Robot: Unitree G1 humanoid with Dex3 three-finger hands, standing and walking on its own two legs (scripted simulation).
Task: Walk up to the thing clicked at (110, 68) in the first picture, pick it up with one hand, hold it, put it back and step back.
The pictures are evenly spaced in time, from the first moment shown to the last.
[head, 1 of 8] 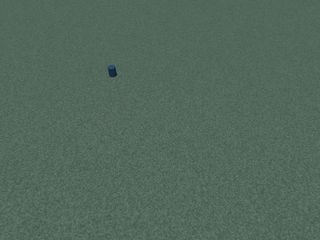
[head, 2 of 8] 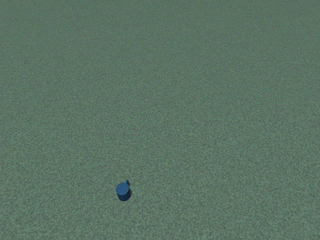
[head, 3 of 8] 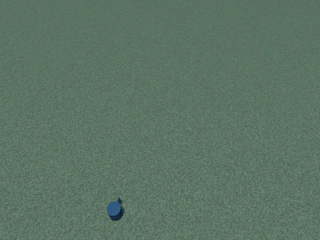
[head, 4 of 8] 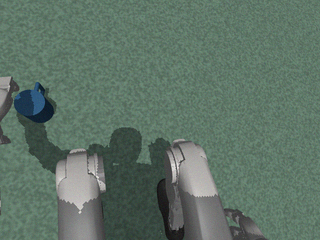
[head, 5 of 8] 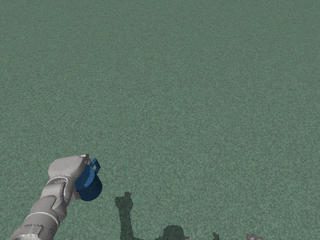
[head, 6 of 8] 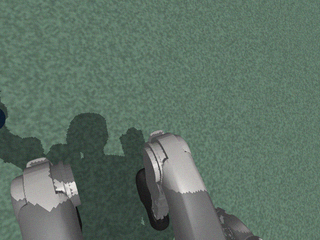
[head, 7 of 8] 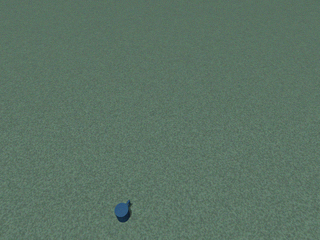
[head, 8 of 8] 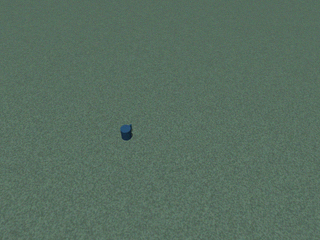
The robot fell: no
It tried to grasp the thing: yes
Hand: left
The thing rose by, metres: 0.64
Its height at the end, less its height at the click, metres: +0.00
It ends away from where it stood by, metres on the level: 0.03
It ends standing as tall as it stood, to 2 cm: yes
